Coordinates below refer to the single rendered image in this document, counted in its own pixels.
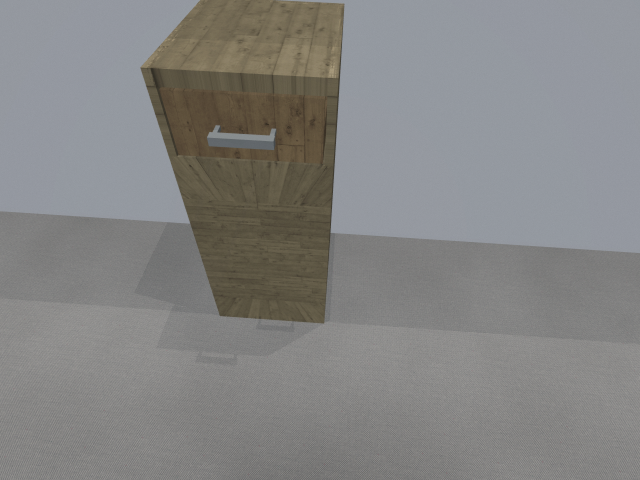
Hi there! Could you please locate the cabinet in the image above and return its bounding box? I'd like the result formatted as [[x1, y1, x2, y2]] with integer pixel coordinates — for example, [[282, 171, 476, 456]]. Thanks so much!
[[140, 0, 344, 323]]

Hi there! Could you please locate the handle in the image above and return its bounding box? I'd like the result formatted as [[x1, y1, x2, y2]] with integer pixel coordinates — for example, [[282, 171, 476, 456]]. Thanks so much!
[[207, 125, 277, 150]]

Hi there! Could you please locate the drawer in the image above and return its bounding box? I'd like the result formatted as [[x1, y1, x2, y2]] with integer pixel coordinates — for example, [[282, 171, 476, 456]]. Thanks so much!
[[159, 87, 327, 164]]

